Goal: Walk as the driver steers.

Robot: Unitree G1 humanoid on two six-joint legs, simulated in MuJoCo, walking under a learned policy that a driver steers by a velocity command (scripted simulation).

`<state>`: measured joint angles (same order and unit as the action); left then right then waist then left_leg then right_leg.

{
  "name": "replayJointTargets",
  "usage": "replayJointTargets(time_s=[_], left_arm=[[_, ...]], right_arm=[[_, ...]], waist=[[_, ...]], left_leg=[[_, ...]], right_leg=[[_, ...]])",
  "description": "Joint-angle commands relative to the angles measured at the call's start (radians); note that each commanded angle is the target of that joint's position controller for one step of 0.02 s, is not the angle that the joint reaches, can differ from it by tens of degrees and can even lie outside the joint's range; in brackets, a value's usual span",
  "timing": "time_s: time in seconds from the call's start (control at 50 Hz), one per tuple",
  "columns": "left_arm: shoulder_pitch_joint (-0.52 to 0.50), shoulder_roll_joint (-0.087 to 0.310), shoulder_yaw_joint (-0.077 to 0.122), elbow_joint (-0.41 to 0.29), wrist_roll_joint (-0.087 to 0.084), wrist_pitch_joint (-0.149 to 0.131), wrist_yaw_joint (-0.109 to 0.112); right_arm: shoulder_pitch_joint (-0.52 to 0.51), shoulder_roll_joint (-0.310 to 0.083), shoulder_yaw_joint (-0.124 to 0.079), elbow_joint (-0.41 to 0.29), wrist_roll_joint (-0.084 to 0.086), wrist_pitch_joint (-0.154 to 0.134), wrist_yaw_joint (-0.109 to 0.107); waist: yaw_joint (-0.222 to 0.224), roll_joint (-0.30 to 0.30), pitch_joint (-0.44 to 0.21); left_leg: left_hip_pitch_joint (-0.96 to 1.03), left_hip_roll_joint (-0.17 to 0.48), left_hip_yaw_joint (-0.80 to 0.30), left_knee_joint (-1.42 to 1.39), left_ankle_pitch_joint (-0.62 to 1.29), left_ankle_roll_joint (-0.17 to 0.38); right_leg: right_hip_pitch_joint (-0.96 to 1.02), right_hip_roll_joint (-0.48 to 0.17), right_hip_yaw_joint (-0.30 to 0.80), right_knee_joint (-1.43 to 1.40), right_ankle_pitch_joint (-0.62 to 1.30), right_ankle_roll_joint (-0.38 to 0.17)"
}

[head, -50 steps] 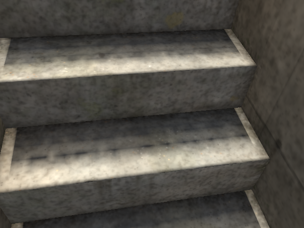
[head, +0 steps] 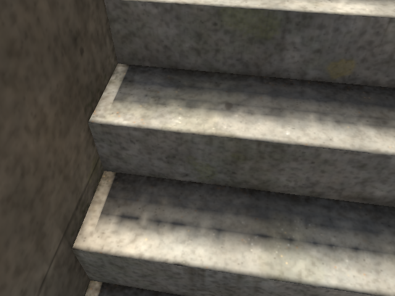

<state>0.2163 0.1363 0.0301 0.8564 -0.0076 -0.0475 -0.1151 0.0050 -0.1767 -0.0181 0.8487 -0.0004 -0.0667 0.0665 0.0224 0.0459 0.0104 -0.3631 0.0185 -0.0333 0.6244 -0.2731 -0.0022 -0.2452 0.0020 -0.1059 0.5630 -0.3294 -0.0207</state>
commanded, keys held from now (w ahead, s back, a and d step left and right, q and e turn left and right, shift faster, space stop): no key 0.74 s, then w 0.26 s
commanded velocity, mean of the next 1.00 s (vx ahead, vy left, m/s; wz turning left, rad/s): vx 0.05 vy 0.00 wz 0.01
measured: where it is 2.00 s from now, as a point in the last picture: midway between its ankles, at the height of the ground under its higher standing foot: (218, 271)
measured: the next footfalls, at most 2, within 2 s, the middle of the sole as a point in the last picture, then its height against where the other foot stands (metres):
right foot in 1.42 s outside the picture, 0.20 m higher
left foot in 1.86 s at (173, 218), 0.20 m higher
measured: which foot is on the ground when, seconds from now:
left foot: down 0.00-1.00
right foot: down 0.00-1.00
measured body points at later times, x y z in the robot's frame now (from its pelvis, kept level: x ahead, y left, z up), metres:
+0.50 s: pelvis +0.01 +0.01 +0.01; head +0.02 +0.00 +0.46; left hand +0.00 +0.21 -0.14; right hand +0.11 -0.21 -0.14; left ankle +0.03 +0.12 -0.73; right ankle -0.02 -0.11 -0.73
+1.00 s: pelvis +0.05 +0.01 +0.01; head +0.04 +0.02 +0.46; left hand -0.06 +0.21 -0.15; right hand +0.06 -0.21 -0.15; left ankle +0.04 +0.12 -0.73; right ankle -0.02 -0.11 -0.73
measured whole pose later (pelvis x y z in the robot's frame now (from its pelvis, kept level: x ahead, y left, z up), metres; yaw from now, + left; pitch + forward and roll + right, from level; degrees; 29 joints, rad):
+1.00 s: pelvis +0.05 +0.01 +0.01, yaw -1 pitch +1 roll +0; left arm 0.52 0.12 0.04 1.13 0.02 -0.01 -0.09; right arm 0.33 -0.15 -0.08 1.04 -0.02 -0.03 0.05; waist 0.04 0.01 -0.04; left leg -0.25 -0.02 0.01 0.56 -0.33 0.10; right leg -0.13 -0.02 -0.04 0.48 -0.38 -0.06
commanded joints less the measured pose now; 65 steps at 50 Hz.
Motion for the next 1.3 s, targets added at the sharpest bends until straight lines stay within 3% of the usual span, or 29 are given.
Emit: replayJointTargets(time_s=[0.02, 0.1, 0.34, 0.36, 0.56, 0.74, 0.8, 0.84, 0.88, 0.92, 0.96, 0.98, 1.0, 1.02, 1.04, 1.06, 1.08, 1.1, 1.12, 1.14, 1.16, 1.18, 1.2, 1.22, 1.24, 1.26, 1.28, 1.3], left_arm=[[0.056, 0.029, -0.001, -0.016, -0.008, -0.012, -0.008], [0.079, 0.021, -0.004, -0.004, -0.003, -0.012, -0.012], [0.169, 0.023, -0.005, 0.072, 0.002, 0.007, -0.026], [0.174, 0.024, -0.007, 0.087, 0.003, 0.012, -0.031], [0.263, 0.038, -0.027, 0.187, 0.002, 0.039, -0.04], [0.318, 0.002, -0.045, 0.258, 0.002, 0.048, -0.035], [0.352, 0.011, -0.036, 0.278, 0.0, 0.056, -0.03], [0.345, 0.045, -0.018, 0.274, 0.016, 0.052, -0.017], [0.357, 0.052, -0.006, 0.276, 0.029, 0.042, -0.001], [0.393, 0.064, 0.011, 0.28, 0.027, 0.035, 0.021], [0.399, 0.083, 0.026, 0.279, 0.031, 0.038, 0.035], [0.364, 0.118, 0.043, 0.257, 0.023, 0.033, 0.042], [0.321, 0.121, 0.047, 0.24, 0.02, 0.034, 0.046], [0.227, 0.109, 0.05, 0.201, 0.024, 0.033, 0.037], [0.165, 0.091, 0.049, 0.177, 0.027, 0.033, 0.028], [0.117, 0.065, 0.039, 0.185, 0.039, 0.019, 0.004], [0.092, 0.02, 0.026, 0.167, 0.05, 0.005, -0.009], [0.06, -0.017, 0.011, 0.176, 0.058, -0.012, -0.017], [0.16, -0.014, 0.006, 0.217, 0.061, -0.026, -0.004], [0.106, -0.013, 0.016, 0.188, 0.057, -0.038, 0.006], [-0.062, 0.03, 0.028, 0.108, 0.043, -0.035, 0.02], [-0.183, 0.033, 0.018, 0.024, 0.054, -0.016, 0.042], [-0.248, -0.035, -0.016, -0.072, 0.057, 0.017, 0.062], [-0.241, -0.083, -0.043, -0.124, 0.035, 0.042, 0.07], [-0.249, -0.057, -0.05, -0.163, 0.021, 0.06, 0.079], [-0.294, -0.003, -0.042, -0.201, -0.01, 0.067, 0.089], [-0.393, 0.054, -0.052, -0.252, -0.027, 0.089, 0.055], [-0.362, 0.048, -0.046, -0.232, -0.046, 0.09, 0.018]], right_arm=[[0.017, -0.037, -0.013, -0.037, 0.003, -0.01, 0.021], [-0.003, -0.06, -0.023, -0.035, 0.004, -0.008, 0.026], [0.056, -0.049, -0.029, 0.017, 0.008, 0.011, 0.035], [0.092, -0.062, -0.034, 0.041, 0.01, 0.015, 0.039], [0.161, -0.04, -0.032, 0.105, 0.004, 0.042, 0.047], [0.228, -0.022, -0.035, 0.161, -0.003, 0.07, 0.043], [0.268, -0.038, -0.047, 0.182, -0.004, 0.078, 0.038], [0.27, -0.068, -0.067, 0.169, -0.016, 0.07, 0.03], [0.265, -0.047, -0.072, 0.155, -0.026, 0.052, 0.02], [0.251, 0.001, -0.061, 0.143, -0.014, 0.026, 0.002], [0.238, 0.015, -0.057, 0.127, -0.019, 0.011, -0.016], [0.265, 0.003, -0.06, 0.128, -0.026, 0.008, -0.03], [0.29, 0.001, -0.06, 0.13, -0.029, 0.001, -0.042], [0.327, 0.025, -0.048, 0.135, -0.034, 0.002, -0.044], [0.37, 0.034, -0.049, 0.143, -0.037, -0.004, -0.04], [0.502, 0.03, -0.054, 0.181, -0.031, -0.004, -0.033], [0.653, -0.044, -0.076, 0.238, -0.031, -0.001, -0.029], [0.923, -0.125, -0.084, 0.333, -0.034, 0.009, -0.005], [1.058, -0.117, -0.057, 0.396, -0.056, 0.011, 0.019], [0.988, -0.085, -0.033, 0.411, -0.08, 0.017, 0.022], [0.846, -0.015, 0.0, 0.39, -0.097, 0.016, 0.026], [0.801, 0.052, 0.029, 0.419, -0.088, 0.014, 0.029], [0.724, 0.114, 0.059, 0.451, -0.096, 0.012, 0.035], [0.609, 0.105, 0.065, 0.428, -0.12, 0.003, 0.033], [0.496, 0.046, 0.057, 0.38, -0.133, -0.011, 0.039], [0.334, -0.02, 0.04, 0.298, -0.117, -0.013, 0.037], [0.301, -0.136, 0.023, 0.233, -0.096, -0.001, 0.055], [0.312, -0.192, 0.014, 0.207, -0.059, -0.017, 0.063]], waist=[[-0.022, -0.007, -0.096], [-0.012, -0.014, -0.085], [-0.006, -0.06, -0.031], [-0.005, -0.066, -0.017], [-0.009, -0.059, 0.018], [-0.016, -0.057, 0.045], [-0.016, -0.057, 0.083], [-0.012, -0.075, 0.109], [-0.001, -0.089, 0.141], [0.024, -0.118, 0.138], [0.035, -0.157, 0.131], [0.026, -0.163, 0.139], [0.008, -0.15, 0.131], [-0.022, -0.134, 0.123], [-0.052, -0.108, 0.094], [-0.102, -0.053, 0.063], [-0.147, 0.116, -0.031], [-0.23, 0.281, 0.013], [-0.235, 0.225, 0.009], [-0.215, 0.132, 0.055], [-0.187, 0.059, 0.073], [-0.142, 0.018, 0.059], [-0.048, -0.051, 0.041], [0.028, -0.078, 0.03], [0.071, -0.116, 0.033], [0.108, -0.07, 0.056], [0.139, 0.015, 0.002], [0.17, 0.092, -0.011]], left_leg=[[0.133, 0.043, -0.08, -0.081, 0.318, 0.051], [0.14, 0.034, -0.081, -0.096, 0.331, 0.049], [0.1, 0.0, -0.052, -0.164, 0.219, 0.058], [0.093, -0.004, -0.053, -0.187, 0.184, 0.06], [0.121, -0.012, -0.019, -0.234, 0.186, 0.057], [0.153, -0.008, -0.007, -0.275, 0.216, 0.054], [0.129, -0.014, 0.004, -0.305, 0.009, 0.055], [0.083, -0.017, 0.007, -0.273, -0.188, 0.083], [-0.001, 0.0, -0.018, -0.234, -0.261, 0.124], [-0.068, -0.011, -0.006, -0.159, -0.192, 0.125], [-0.108, -0.024, 0.022, -0.059, -0.104, 0.123], [-0.128, -0.015, 0.035, -0.037, -0.073, 0.118], [-0.049, -0.009, 0.042, -0.037, -0.04, 0.127], [0.044, -0.01, 0.042, -0.065, 0.006, 0.148], [0.137, -0.009, 0.036, -0.094, 0.045, 0.173], [0.265, 0.024, -0.042, -0.156, 0.144, 0.219], [0.484, 0.124, -0.255, -0.262, 0.351, 0.323], [0.736, 0.308, -0.569, -0.334, 0.579, 0.508], [0.76, 0.394, -0.658, -0.311, 0.551, 0.521], [0.738, 0.389, -0.583, -0.311, 0.357, 0.461], [0.709, 0.409, -0.472, -0.325, 0.297, 0.418], [0.634, 0.405, -0.432, -0.314, 0.301, 0.381], [0.474, 0.36, -0.336, -0.31, 0.325, 0.298], [0.273, 0.295, -0.183, -0.388, 0.229, 0.226], [0.022, 0.222, -0.092, -0.485, 0.096, 0.188], [-0.291, 0.133, 0.001, -0.574, 0.031, 0.174], [-0.73, 0.117, -0.01, -0.78, 0.255, 0.252], [-0.737, 0.122, 0.006, -0.76, 0.803, 0.312]], right_leg=[[-0.036, -0.05, 0.109, -0.076, 0.132, -0.032], [-0.049, -0.052, 0.108, -0.066, 0.101, -0.021], [-0.007, -0.054, 0.106, -0.103, 0.081, -0.021], [0.002, -0.059, 0.105, -0.118, 0.073, -0.018], [0.054, -0.057, 0.113, -0.196, 0.144, -0.027], [0.084, -0.051, 0.116, -0.249, 0.196, -0.022], [0.078, -0.045, 0.114, -0.277, -0.009, -0.028], [0.05, -0.071, 0.142, -0.27, -0.171, -0.071], [0.037, -0.122, 0.21, -0.269, -0.279, -0.128], [0.075, -0.19, 0.308, -0.293, -0.32, -0.185], [0.098, -0.276, 0.421, -0.34, -0.357, -0.249], [0.11, -0.315, 0.459, -0.354, -0.357, -0.273], [0.051, -0.321, 0.451, -0.355, -0.327, -0.278], [-0.02, -0.306, 0.419, -0.341, -0.241, -0.274], [-0.057, -0.244, 0.322, -0.252, -0.12, -0.249], [-0.137, -0.147, 0.204, -0.041, 0.132, -0.202], [-0.317, -0.024, 0.088, 0.287, 0.224, -0.12], [-0.798, 0.079, 0.039, 0.835, -0.118, -0.073], [-1.053, 0.073, 0.209, 1.524, -0.187, -0.107], [-1.289, 0.079, 0.264, 1.857, -0.171, -0.163], [-1.462, 0.039, 0.217, 1.936, -0.216, -0.212], [-1.564, 0.002, 0.218, 2.06, -0.26, -0.257], [-1.562, -0.052, 0.241, 2.019, -0.287, -0.296], [-1.435, -0.098, 0.225, 1.861, -0.286, -0.32], [-1.217, -0.135, 0.179, 1.561, -0.152, -0.323], [-0.969, -0.132, 0.136, 1.332, -0.081, -0.308], [-0.452, -0.075, 0.016, 1.264, 0.007, -0.225], [-0.376, 0.002, -0.098, 1.346, 0.058, -0.132]])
